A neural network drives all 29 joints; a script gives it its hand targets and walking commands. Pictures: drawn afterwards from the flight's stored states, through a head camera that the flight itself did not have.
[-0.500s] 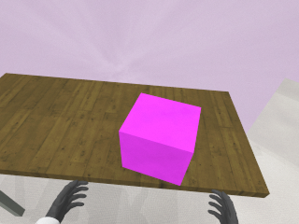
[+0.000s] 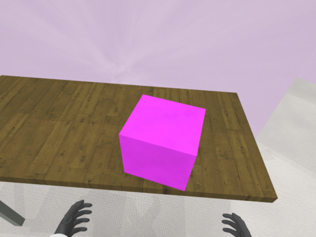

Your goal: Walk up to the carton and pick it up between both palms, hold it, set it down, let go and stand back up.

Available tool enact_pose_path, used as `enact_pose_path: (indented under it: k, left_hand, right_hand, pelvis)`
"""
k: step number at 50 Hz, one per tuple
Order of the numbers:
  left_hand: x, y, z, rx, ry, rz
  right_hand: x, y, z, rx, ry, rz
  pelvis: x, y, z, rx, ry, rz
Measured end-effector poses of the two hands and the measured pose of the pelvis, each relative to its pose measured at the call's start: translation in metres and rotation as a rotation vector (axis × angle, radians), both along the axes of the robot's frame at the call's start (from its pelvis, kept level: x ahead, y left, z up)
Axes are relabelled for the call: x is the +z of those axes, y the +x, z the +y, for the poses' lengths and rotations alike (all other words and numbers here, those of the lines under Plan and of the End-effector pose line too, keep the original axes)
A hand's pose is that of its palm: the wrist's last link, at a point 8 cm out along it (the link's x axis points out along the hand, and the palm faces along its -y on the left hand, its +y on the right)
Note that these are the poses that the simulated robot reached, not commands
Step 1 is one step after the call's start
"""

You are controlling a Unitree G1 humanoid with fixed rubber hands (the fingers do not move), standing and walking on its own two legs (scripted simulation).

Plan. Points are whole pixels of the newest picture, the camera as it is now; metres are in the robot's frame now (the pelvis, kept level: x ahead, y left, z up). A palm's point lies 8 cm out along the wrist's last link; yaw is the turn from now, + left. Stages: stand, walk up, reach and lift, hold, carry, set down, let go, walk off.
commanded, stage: let go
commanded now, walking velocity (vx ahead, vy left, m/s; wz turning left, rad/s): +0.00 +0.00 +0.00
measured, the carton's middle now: (163, 141) +0.42 +0.00 +0.00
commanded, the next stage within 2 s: stand in 0.46 s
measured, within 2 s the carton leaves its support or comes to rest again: neither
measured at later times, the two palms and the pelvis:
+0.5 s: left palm (67, 233) +0.17 +0.23 -0.07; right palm out of the picture +0.15 -0.23 -0.08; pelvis +0.00 -0.01 +0.00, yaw +0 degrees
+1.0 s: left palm out of the picture +0.09 +0.30 -0.08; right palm out of the picture +0.12 -0.28 -0.10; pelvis -0.01 +0.00 -0.01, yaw +2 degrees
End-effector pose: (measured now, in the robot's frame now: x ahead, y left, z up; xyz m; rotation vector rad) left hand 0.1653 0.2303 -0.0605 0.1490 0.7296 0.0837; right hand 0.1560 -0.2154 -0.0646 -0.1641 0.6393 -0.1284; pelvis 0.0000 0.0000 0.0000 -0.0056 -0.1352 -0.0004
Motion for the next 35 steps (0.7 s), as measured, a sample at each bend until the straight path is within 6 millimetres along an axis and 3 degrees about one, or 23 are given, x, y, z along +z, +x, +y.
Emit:
enact_pose_path:
  k: [24,29,35]
  left_hand:
    - [-0.012,0.002,-0.006,0.008,0.050,0.072]
    - [-0.010,-0.005,0.023,0.028,0.120,0.027]
    - [-0.008,-0.033,0.063,0.078,0.201,0.068]
  right_hand:
    - [-0.017,0.000,-0.010,0.041,-0.004,0.069]
    - [-0.027,-0.012,-0.039,0.025,-0.080,0.186]
    - [-0.024,-0.020,-0.073,-0.004,-0.158,0.228]
  pelvis:
    - [-0.001,0.004,-0.005,-0.001,0.006,0.032]
    - [-0.005,0.006,-0.004,0.013,0.003,0.069]
    - [-0.008,0.006,-0.002,0.022,0.003,0.069]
